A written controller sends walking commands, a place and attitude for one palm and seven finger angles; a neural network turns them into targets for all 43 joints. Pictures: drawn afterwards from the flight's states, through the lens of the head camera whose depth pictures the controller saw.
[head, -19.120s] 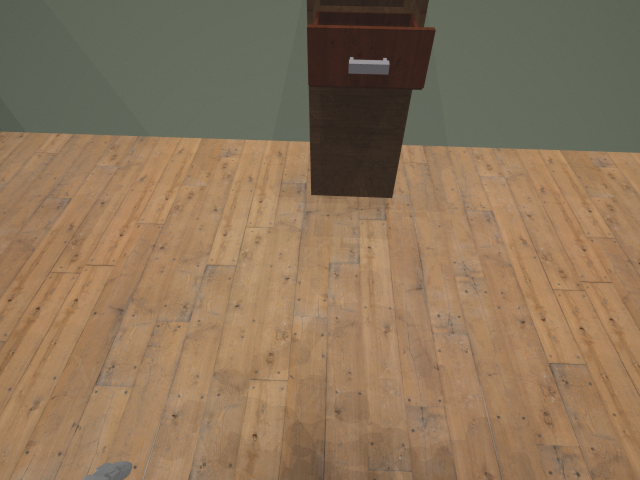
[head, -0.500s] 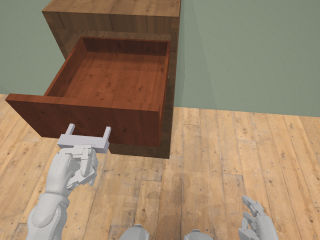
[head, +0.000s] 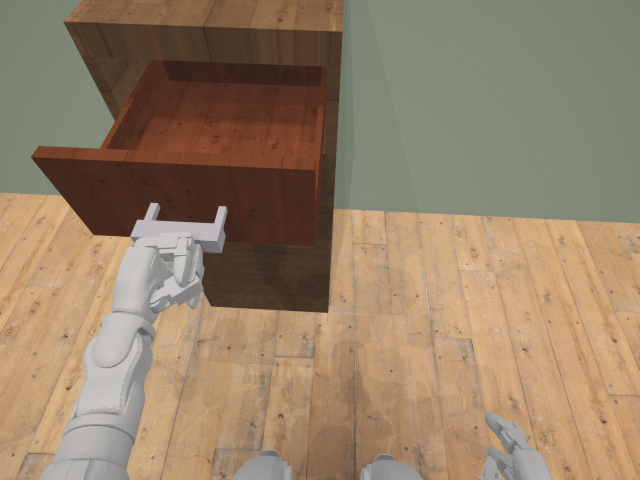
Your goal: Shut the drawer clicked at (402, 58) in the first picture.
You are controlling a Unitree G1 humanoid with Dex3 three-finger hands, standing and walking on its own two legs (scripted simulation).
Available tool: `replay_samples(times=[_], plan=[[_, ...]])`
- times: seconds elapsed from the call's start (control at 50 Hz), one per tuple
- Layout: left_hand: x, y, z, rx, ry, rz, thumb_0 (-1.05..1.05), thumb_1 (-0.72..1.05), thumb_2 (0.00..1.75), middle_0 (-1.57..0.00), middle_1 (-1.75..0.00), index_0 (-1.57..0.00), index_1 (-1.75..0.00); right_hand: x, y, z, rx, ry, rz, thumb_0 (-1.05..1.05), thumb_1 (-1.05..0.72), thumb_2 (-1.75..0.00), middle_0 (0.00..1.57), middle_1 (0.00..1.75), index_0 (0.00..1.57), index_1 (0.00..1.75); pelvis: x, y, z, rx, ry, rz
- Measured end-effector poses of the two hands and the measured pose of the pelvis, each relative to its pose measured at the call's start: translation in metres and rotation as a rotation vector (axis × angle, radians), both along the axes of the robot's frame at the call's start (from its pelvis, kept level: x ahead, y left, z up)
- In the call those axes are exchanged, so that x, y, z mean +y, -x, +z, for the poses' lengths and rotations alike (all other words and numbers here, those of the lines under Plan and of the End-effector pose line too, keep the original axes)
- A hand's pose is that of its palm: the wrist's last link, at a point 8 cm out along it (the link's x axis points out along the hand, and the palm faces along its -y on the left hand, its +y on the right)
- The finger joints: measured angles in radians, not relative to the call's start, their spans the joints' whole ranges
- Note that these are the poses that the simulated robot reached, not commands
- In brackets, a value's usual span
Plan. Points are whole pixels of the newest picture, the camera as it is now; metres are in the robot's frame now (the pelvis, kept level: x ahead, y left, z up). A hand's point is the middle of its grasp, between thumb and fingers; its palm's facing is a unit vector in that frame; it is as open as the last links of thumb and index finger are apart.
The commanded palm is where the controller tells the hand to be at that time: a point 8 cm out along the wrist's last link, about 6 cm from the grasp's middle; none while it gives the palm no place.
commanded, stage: push the drawer shut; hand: left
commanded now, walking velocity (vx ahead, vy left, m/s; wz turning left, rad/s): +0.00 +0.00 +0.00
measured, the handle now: (183, 223) +0.42 +0.19 +0.06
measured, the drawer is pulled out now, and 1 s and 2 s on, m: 0.21 0.08 0.00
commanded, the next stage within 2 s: none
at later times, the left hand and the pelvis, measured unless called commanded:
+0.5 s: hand (208, 241) +0.40 +0.16 +0.05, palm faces -0.06 -1.00 -0.05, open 2.7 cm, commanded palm +0.40 +0.21 +0.06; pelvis +0.00 +0.00 +0.00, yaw +0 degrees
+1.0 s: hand (221, 200) +0.47 +0.15 +0.06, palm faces -0.04 -1.00 -0.04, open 2.8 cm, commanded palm +0.46 +0.20 +0.06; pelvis +0.00 +0.00 -0.01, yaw -1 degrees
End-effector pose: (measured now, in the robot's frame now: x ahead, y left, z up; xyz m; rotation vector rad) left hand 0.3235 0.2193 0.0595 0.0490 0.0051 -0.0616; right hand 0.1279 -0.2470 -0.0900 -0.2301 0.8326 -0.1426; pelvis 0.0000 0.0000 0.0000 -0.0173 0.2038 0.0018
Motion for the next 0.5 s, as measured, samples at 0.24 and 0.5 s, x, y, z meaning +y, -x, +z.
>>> replay_samples(times=[0.24,0.5], plan=[[-0.003,-0.023,-0.001,-0.009,0.003,0.006,-0.05,0.76,0.93,-1.4,-1.6,-1.4,-1.6,0.002,0.012,-0.007,0.079,-0.007,-0.02,0.01,-0.9,-0.9,0.2,0.3,0.2,0.3,0.004,-0.005,0.0,0.017,-0.002,-0.005],[-0.004,-0.057,-0.002,0.0,0.001,0.006,-0.07,0.75,0.95,-1.4,-1.6,-1.4,-1.6,0.002,0.018,-0.013,0.131,-0.006,-0.027,0.01,-0.9,-0.9,0.2,0.3,0.2,0.3,0.003,-0.004,-0.002,0.036,0.001,-0.003]])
